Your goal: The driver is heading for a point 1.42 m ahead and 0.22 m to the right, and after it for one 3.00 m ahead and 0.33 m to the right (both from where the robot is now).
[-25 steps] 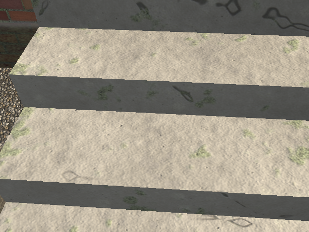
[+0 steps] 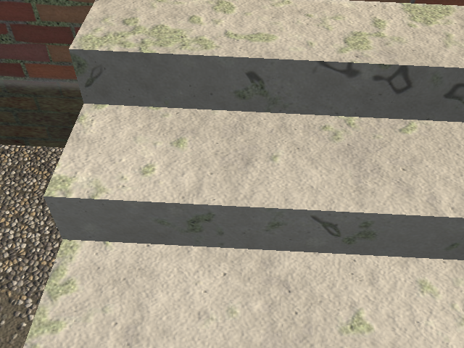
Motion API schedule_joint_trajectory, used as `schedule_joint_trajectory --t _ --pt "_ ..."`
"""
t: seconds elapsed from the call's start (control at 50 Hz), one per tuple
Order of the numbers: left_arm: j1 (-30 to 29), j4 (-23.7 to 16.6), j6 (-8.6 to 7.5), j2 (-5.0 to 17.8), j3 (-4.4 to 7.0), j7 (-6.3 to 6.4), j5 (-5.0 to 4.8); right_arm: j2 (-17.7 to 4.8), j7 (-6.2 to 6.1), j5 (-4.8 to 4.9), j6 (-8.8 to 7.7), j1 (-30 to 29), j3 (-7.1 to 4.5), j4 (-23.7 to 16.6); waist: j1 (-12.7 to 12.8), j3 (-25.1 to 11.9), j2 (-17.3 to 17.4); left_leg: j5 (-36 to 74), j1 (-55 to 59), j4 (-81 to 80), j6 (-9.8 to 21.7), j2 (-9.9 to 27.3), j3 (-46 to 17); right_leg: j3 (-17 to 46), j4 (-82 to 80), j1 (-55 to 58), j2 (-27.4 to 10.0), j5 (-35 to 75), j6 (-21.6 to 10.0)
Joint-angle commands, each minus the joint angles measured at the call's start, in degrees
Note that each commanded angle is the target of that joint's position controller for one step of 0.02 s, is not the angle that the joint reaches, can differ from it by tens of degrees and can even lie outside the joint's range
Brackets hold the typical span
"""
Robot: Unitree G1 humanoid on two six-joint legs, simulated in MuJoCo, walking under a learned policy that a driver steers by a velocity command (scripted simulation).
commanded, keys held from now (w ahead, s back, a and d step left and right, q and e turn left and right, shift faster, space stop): w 1.00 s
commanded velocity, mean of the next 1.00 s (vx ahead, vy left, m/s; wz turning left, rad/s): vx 0.49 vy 0.00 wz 0.00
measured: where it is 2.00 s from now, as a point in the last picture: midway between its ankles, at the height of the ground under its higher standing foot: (230, 32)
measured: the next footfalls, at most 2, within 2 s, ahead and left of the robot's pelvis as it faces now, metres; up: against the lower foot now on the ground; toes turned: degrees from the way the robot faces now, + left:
right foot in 0.56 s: +0.48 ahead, -0.08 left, +0.18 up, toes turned -3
left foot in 1.04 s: +0.82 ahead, +0.20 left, +0.36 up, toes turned +6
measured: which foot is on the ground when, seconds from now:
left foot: down 0.00-0.60, up 0.62-1.00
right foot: up 0.00-0.54, down 0.56-1.00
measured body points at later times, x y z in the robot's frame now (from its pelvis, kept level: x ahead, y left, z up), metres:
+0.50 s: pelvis +0.26 +0.03 +0.09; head +0.27 +0.05 +0.54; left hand +0.47 +0.20 -0.03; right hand +0.10 -0.12 -0.05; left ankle +0.09 +0.08 -0.65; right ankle +0.44 -0.09 -0.39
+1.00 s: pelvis +0.58 +0.06 +0.26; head +0.57 +0.07 +0.71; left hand +0.45 +0.21 +0.10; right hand +0.85 -0.09 +0.21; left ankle +0.77 +0.18 -0.26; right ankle +0.44 -0.08 -0.48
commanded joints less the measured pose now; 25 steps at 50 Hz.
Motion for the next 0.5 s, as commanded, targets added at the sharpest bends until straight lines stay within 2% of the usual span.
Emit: schedule_joint_trajectory --t 0.02,0.04,0.06,0.08,0.1,0.12,0.14,0.16,0.18,0.2,0.22,0.24,0.26,0.28,0.3,0.32,0.34,0.36,0.38,0.4,0.42,0.44,0.46,0.48,0.5 --pt "-1.01 -7.50 -0.76 -6.21 -2.54 -1.73 3.84 -0.79 -0.20 -3.12 -0.57 -1.24 0.14 2.84 3.00 12.33 5.32 -8.83 1.21 -38.86 1.88 7.06 -26.82 6.68 23.16 -24.52 0.10 7.98 -7.06" --pt "1.40 -6.64 -0.60 -5.88 -2.30 -2.77 2.87 1.42 -0.12 -3.72 -0.72 0.19 0.88 5.81 5.12 9.39 3.16 -3.22 3.95 -41.43 0.77 7.02 -23.89 7.53 23.26 -29.04 1.01 10.38 -10.52" --pt "2.35 -7.61 -0.33 -3.97 -2.07 -3.74 2.43 1.11 0.44 -5.17 -1.36 2.41 1.02 7.62 7.40 6.27 0.37 0.81 5.65 -41.99 -1.18 7.50 -19.42 5.92 19.24 -31.95 0.51 14.68 -11.81" --pt "1.90 -8.08 -0.67 -2.61 -1.65 -4.03 1.90 0.22 0.36 -5.19 -2.37 -0.49 0.88 7.30 9.06 3.53 1.62 2.41 4.55 -44.02 -3.38 5.27 -13.17 3.68 13.21 -29.65 0.17 15.98 -12.05" --pt "1.34 -8.24 -0.63 0.17 -0.76 -4.55 0.72 -2.63 0.15 -5.45 -2.83 -3.22 0.38 5.63 9.16 -0.10 4.14 5.43 3.59 -46.70 -3.75 3.40 -6.55 -1.17 10.96 -25.40 0.40 16.44 -10.04" --pt "0.14 -7.67 -0.19 1.25 -0.53 -5.36 0.52 -3.50 -0.37 -5.76 -2.63 -2.23 0.49 5.76 8.26 -2.04 5.93 5.45 4.87 -47.78 -2.95 3.11 -6.07 -3.56 14.21 -26.78 0.59 16.24 -8.12" --pt "0.23 -6.16 0.16 1.10 -0.41 -5.98 1.19 -3.19 -0.56 -6.46 -2.29 3.89 1.07 7.37 6.26 -1.41 7.38 5.67 9.07 -48.20 -1.49 4.37 -8.23 -4.25 23.61 -32.38 0.90 14.67 -6.67" --pt "-1.94 -6.10 0.32 0.02 -0.89 -5.55 1.74 -2.74 -0.33 -7.16 -1.74 11.20 1.21 10.05 3.41 0.28 5.36 5.36 16.09 -46.86 -0.03 6.51 -11.66 -1.06 29.10 -43.26 1.13 13.00 -6.52" --pt "-4.53 -5.99 0.58 -2.49 -2.06 -4.92 1.79 -2.62 -0.17 -7.36 -0.97 20.26 1.32 13.60 -0.10 0.85 8.04 4.83 27.24 -45.78 3.09 8.65 -16.56 0.27 42.53 -56.81 2.24 7.52 -7.92" --pt "-6.66 -7.36 0.47 -3.86 -2.86 -3.56 1.85 -1.81 0.40 -7.62 -0.49 21.68 1.69 15.10 -0.18 2.66 4.75 2.07 34.56 -44.45 3.74 10.58 -18.64 3.97 43.24 -67.90 1.93 6.30 -9.57" --pt "-8.28 -7.97 0.44 -4.46 -3.46 -2.57 1.60 -0.75 1.11 -7.84 -0.37 22.32 2.11 15.93 -0.32 3.03 2.59 0.60 37.50 -44.48 3.99 11.36 -19.72 5.08 41.29 -72.54 0.79 7.34 -10.46" --pt "-10.28 -9.24 0.60 -4.43 -3.73 -1.77 0.93 0.17 1.69 -8.05 -0.80 19.94 2.30 15.04 0.51 2.06 2.01 0.68 35.83 -46.75 3.01 10.60 -17.56 3.15 36.39 -70.88 -0.77 9.33 -10.49" --pt "-12.68 -10.25 0.76 -3.47 -3.67 -1.54 0.88 0.70 1.81 -8.20 -1.39 17.79 2.50 14.08 0.79 0.47 2.47 2.44 31.84 -48.45 2.10 8.63 -14.29 -1.14 31.72 -65.59 -2.25 11.77 -9.59" --pt "-14.13 -10.66 1.28 -3.10 -3.85 -1.75 1.93 1.61 1.52 -7.86 -1.78 18.94 3.09 14.64 0.81 -0.07 4.73 4.94 30.49 -49.77 2.86 8.04 -13.92 -4.91 32.96 -64.32 -3.77 11.64 -8.70" --pt "-14.80 -10.79 1.61 -3.50 -4.18 -1.86 2.71 1.85 1.10 -7.58 -2.01 20.59 3.38 15.29 0.48 0.72 4.56 7.01 31.01 -50.40 3.13 7.51 -13.14 -7.22 31.28 -65.17 -4.97 11.99 -7.64" --pt "-15.99 -10.91 1.84 -3.76 -4.49 -2.24 3.25 1.09 0.85 -7.56 -2.17 24.31 3.56 16.41 -1.06 1.74 4.79 10.69 33.86 -50.84 4.19 7.92 -13.55 -8.99 31.44 -67.62 -6.01 11.80 -6.55" --pt "-21.44 -12.88 2.03 -2.59 -4.64 -2.31 2.93 -0.12 1.29 -8.35 -1.82 28.41 3.62 17.97 -3.26 3.54 3.18 10.76 38.66 -52.22 5.12 9.77 -14.97 -10.30 26.36 -72.44 -6.33 9.81 -6.62" --pt "-25.47 -14.39 2.41 -2.82 -4.88 -1.68 1.90 -0.12 2.05 -9.32 -1.37 33.14 3.82 20.33 -5.23 4.61 3.01 12.28 43.27 -52.92 5.60 11.90 -17.34 -8.07 21.39 -76.59 -6.01 10.75 -6.48" --pt "-26.30 -14.67 2.88 -3.89 -5.44 -1.33 2.15 0.09 2.60 -9.55 -1.28 35.50 3.93 21.80 -5.36 5.16 4.43 14.39 48.17 -53.70 6.60 12.83 -18.72 -7.90 17.62 -79.89 -5.96 11.10 -6.85" --pt "-27.02 -14.28 3.95 -3.87 -5.34 -1.42 2.93 -0.11 4.04 -8.27 -1.21 31.10 3.90 20.11 -3.35 5.03 4.76 18.46 46.06 -57.77 7.13 14.85 -17.19 -12.23 13.88 -75.34 -9.01 7.80 -6.33" --pt "-27.45 -14.62 4.83 -4.46 -5.46 -1.40 3.36 0.54 4.59 -7.02 -1.43 29.82 4.23 19.05 -2.24 3.40 5.88 24.46 43.82 -58.79 7.42 13.68 -14.90 -15.40 13.27 -69.65 -9.07 5.78 -5.73" --pt "-23.98 -13.28 4.97 -4.85 -5.03 -1.91 4.00 1.64 4.60 -5.62 -2.22 25.71 4.70 16.46 0.41 3.01 7.55 35.76 39.77 -57.15 6.27 11.46 -9.87 -17.58 14.63 -60.88 -8.68 3.48 -4.95" --pt "-25.41 -13.72 5.22 -5.13 -5.32 -2.56 4.32 1.40 4.44 -4.60 -2.37 25.19 5.06 15.62 0.58 2.20 7.02 39.52 37.08 -57.57 5.82 10.81 -7.28 -18.69 10.48 -54.14 -8.10 0.39 -4.47" --pt "-25.76 -14.59 5.45 -5.32 -5.31 -2.90 4.32 -0.83 4.60 -4.52 -2.47 23.20 4.98 14.49 2.64 1.70 7.56 54.02 31.13 -57.76 5.98 9.37 -3.90 -21.57 5.20 -42.82 -5.66 0.18 -4.64" --pt "-31.23 -17.18 5.21 -2.30 -4.46 -3.68 3.66 -4.52 4.70 -3.67 -2.96 22.00 4.37 13.55 3.79 -0.20 9.22 77.81 25.06 -57.50 7.43 9.92 -4.56 -25.35 -2.63 -29.35 -2.01 -4.43 -3.75"
Keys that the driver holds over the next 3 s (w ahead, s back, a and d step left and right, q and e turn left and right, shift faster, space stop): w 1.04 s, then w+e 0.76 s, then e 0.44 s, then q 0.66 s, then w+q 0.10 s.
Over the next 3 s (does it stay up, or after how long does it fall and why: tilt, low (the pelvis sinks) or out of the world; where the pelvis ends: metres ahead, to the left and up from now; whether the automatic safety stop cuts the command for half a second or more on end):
stays up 1.28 -0.09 0.67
